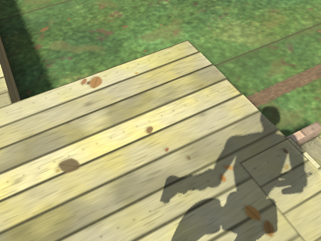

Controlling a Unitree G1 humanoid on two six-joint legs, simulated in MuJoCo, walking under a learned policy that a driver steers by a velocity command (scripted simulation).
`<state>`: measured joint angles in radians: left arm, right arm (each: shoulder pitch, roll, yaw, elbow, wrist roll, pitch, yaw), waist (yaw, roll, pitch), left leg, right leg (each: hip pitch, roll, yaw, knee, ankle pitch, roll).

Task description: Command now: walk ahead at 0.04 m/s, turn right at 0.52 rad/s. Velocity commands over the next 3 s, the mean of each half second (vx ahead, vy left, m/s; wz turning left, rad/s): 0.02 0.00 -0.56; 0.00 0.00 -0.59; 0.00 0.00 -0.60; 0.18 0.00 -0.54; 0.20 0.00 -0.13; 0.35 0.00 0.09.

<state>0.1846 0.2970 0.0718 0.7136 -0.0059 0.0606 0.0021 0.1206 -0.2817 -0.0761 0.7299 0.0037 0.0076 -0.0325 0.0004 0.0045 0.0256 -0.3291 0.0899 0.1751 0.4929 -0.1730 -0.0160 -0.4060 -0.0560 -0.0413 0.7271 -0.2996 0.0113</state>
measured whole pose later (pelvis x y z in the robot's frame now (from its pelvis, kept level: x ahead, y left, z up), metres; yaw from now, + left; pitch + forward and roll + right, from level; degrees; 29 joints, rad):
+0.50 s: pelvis +0.02 +0.00 +0.00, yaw -18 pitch +3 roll +1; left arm 0.17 0.31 0.08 0.61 -0.02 0.05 0.03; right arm 0.09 -0.28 -0.08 0.74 0.01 -0.02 -0.01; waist 0.02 -0.02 0.02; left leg -0.32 -0.05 -0.08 0.55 -0.29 -0.05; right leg -0.35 0.12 0.21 0.53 -0.21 -0.03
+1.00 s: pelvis -0.01 -0.03 +0.00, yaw -36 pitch +2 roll +1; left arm 0.18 0.31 0.08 0.57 0.00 0.05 -0.01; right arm 0.13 -0.32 -0.09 0.73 -0.01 0.02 -0.02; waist -0.01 0.04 0.06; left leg -0.39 0.09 0.05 0.90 -0.53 -0.06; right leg -0.33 0.02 0.00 0.59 -0.30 -0.04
